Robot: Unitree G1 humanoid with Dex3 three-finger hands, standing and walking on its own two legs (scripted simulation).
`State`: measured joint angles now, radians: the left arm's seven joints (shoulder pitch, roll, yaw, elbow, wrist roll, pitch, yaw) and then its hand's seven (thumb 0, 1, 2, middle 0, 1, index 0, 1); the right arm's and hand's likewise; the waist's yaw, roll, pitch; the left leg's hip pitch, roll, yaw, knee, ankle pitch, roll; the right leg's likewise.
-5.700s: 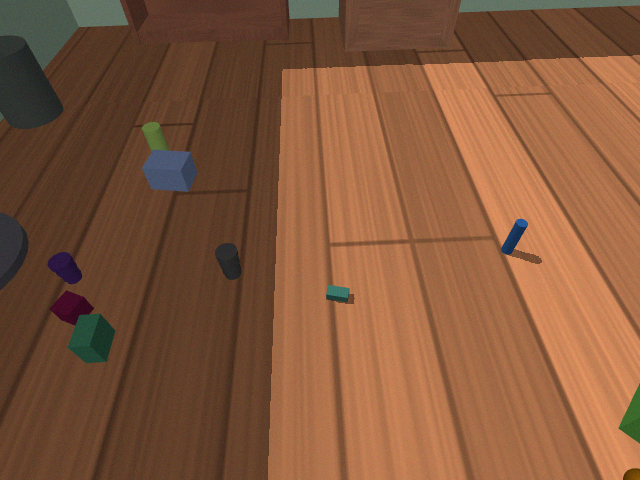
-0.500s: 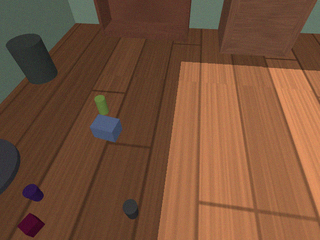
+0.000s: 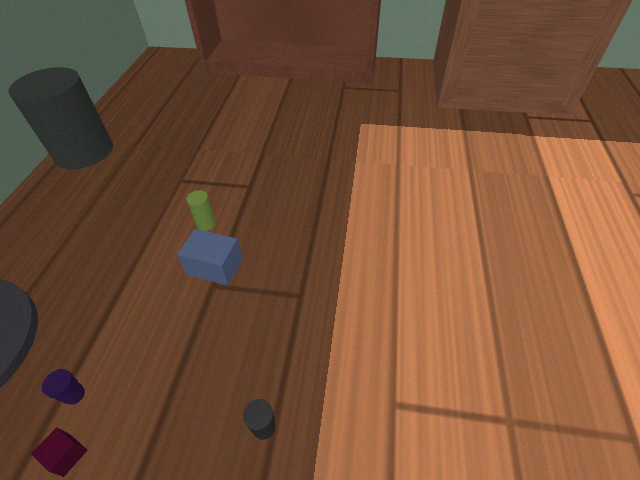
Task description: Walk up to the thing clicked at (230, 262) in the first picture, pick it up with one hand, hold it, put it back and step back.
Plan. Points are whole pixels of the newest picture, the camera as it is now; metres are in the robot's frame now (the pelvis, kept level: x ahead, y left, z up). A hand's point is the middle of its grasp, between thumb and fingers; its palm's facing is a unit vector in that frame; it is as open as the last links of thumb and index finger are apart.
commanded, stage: stand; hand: left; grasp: from the side
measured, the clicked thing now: (261, 421) +0.38 +0.20 -0.72
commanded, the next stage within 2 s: go down in 0.72 s
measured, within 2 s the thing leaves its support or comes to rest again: neither
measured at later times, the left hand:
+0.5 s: hand out of the picture +0.07 +0.26 -0.16, palm faces -0.04 -0.94 -0.34, open 7.4 cm
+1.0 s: hand out of the picture +0.15 +0.26 -0.17, palm faces +0.03 -0.95 -0.32, open 9.3 cm
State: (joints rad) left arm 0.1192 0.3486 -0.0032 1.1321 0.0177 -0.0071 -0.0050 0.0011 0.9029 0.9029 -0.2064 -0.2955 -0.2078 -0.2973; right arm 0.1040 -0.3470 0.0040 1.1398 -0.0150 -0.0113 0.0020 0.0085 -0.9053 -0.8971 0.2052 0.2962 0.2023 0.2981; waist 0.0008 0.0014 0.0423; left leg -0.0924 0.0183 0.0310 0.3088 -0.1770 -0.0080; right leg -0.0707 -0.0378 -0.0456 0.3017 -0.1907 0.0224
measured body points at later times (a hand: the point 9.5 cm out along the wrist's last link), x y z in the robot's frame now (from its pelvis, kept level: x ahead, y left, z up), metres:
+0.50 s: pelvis +0.00 +0.00 +0.00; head +0.01 +0.01 +0.45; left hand +0.07 +0.30 -0.13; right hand +0.08 -0.30 -0.13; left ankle +0.00 +0.12 -0.75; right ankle -0.02 -0.13 -0.75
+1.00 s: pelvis -0.01 +0.00 -0.02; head +0.04 +0.01 +0.43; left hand +0.14 +0.31 -0.14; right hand +0.09 -0.27 -0.14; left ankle +0.00 +0.12 -0.75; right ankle -0.02 -0.13 -0.75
